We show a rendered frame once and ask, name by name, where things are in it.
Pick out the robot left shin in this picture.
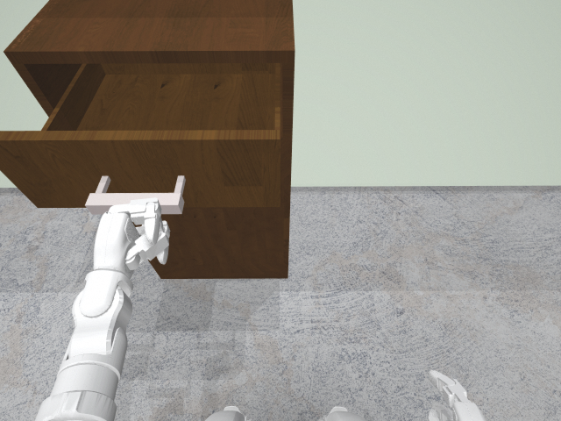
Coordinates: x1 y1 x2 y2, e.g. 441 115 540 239
224 406 241 413

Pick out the robot left hand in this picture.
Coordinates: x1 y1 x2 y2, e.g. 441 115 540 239
93 197 170 279

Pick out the handle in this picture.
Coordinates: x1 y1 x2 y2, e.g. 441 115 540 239
85 175 186 215

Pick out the robot right shin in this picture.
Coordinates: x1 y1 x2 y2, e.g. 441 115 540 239
329 407 347 414

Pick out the robot left forearm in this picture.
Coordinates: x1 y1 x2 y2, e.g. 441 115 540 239
35 269 133 421

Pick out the cabinet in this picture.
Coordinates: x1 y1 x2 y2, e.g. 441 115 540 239
4 0 295 279

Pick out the robot right hand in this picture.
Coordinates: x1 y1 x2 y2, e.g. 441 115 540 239
428 370 486 421

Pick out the drawer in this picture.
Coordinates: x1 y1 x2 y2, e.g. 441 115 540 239
0 63 281 208

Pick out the robot shin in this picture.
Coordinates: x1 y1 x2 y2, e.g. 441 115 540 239
224 406 241 413
329 407 347 414

